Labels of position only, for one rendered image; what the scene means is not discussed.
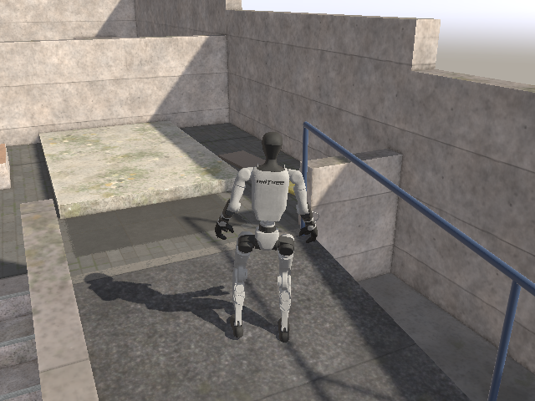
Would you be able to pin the stairs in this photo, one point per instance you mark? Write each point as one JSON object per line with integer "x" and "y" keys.
{"x": 19, "y": 374}

